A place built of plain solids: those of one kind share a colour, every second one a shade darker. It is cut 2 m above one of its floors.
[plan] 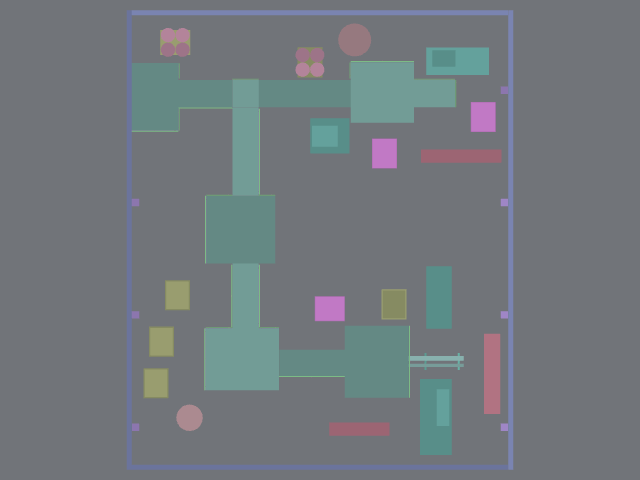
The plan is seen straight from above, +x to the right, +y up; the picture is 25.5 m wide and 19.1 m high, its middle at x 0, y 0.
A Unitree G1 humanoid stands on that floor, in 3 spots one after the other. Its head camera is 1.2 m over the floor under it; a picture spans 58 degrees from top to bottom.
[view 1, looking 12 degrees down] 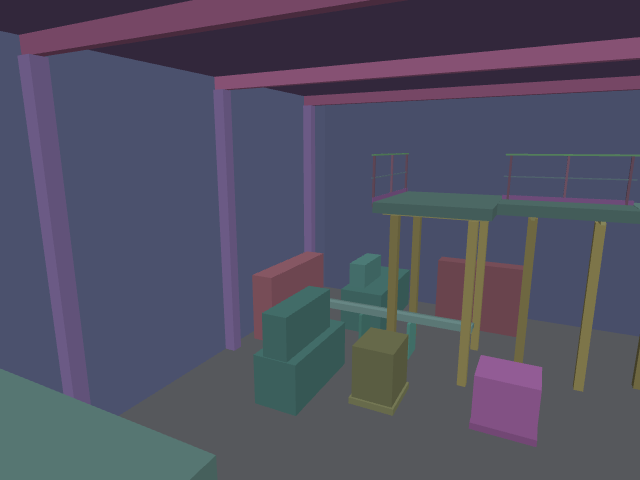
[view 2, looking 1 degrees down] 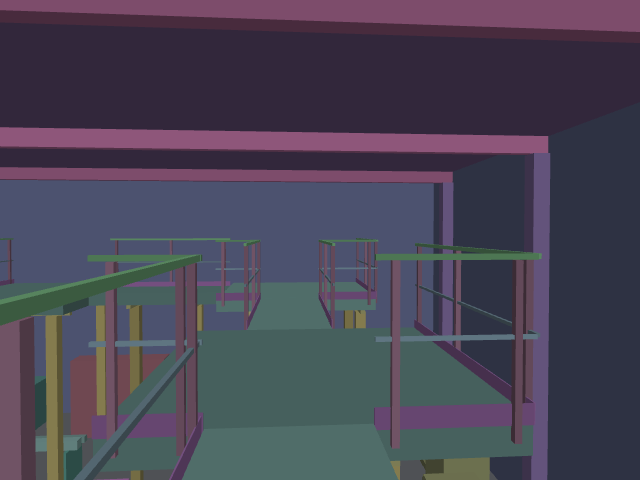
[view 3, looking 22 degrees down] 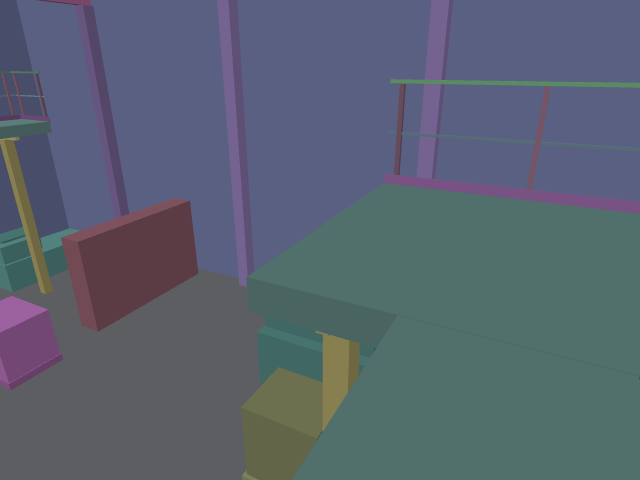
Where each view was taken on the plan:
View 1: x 0.16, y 5.82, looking -63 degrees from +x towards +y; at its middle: wall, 16.49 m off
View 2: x -2.96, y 4.43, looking -94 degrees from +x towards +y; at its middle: rail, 7.70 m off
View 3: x -0.92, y -4.89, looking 27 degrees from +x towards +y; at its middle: floor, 3.20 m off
